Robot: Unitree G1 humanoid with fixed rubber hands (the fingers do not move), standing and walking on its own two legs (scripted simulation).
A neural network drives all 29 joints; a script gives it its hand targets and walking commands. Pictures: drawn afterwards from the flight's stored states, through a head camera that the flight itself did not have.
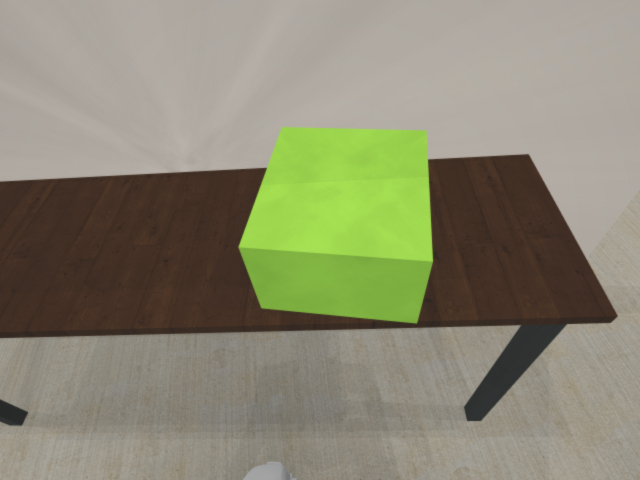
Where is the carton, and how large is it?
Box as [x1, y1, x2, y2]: [238, 127, 432, 323]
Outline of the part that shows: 282,127 238,247 261,307 416,323 432,263 426,130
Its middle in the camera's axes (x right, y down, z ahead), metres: +0.04 -0.03 +0.65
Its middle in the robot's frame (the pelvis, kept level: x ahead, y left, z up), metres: +0.52 +0.00 -0.01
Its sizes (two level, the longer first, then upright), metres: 0.280 0.255 0.164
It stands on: a table, 0.69 m high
